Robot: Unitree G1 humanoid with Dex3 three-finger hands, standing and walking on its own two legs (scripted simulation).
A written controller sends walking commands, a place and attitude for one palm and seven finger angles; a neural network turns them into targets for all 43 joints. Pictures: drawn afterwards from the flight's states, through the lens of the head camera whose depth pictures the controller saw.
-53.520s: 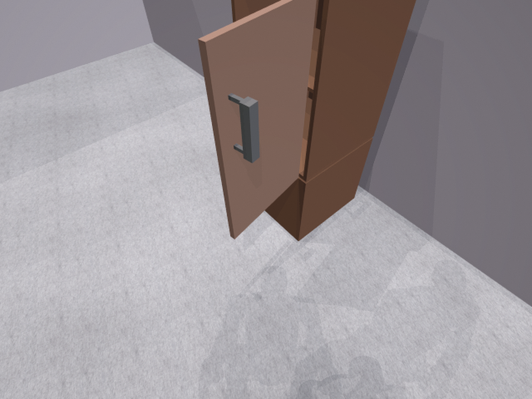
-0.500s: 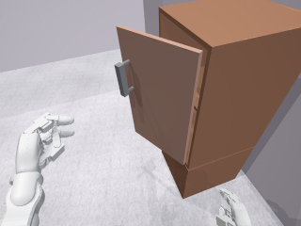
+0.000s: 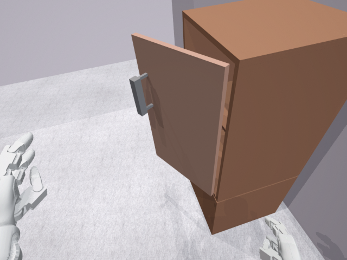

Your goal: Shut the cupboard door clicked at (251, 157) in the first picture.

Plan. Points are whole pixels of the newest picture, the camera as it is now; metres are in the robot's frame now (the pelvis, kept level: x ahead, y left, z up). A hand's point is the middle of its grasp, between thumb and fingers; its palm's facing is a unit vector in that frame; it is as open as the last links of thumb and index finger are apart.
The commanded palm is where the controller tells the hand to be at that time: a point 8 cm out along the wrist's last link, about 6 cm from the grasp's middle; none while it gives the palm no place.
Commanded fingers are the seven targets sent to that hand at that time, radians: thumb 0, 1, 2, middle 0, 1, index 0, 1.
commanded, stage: draw the hand back to the body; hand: left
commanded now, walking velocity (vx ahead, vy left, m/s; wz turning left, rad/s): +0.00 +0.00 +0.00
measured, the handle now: (143, 94) +0.62 +0.19 +0.06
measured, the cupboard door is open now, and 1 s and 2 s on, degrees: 30 30 30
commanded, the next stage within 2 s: step back with the hand held close in 0.10 s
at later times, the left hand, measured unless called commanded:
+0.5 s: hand (41, 182) +0.20 +0.27 +0.15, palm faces +0.34 -0.79 -0.51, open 7.4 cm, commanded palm +0.14 +0.31 +0.17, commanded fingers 0.00 0.90 0.90 -0.20 -0.30 -0.20 -0.30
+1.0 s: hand out of the picture +0.07 +0.34 +0.16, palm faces +0.44 -0.75 -0.50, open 7.4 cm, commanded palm +0.01 +0.37 +0.17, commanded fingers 0.00 0.90 0.90 -0.20 -0.30 -0.20 -0.30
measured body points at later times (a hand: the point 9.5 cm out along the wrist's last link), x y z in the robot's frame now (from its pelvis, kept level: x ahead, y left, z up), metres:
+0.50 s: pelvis +0.00 +0.02 +0.00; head +0.01 -0.01 +0.45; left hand +0.18 +0.31 +0.18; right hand +0.18 -0.23 -0.10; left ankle +0.04 +0.12 -0.74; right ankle -0.09 -0.09 -0.74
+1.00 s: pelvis -0.12 +0.07 -0.01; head -0.10 +0.07 +0.44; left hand +0.04 +0.38 +0.19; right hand +0.06 -0.17 -0.10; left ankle +0.03 +0.12 -0.73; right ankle -0.14 -0.06 -0.74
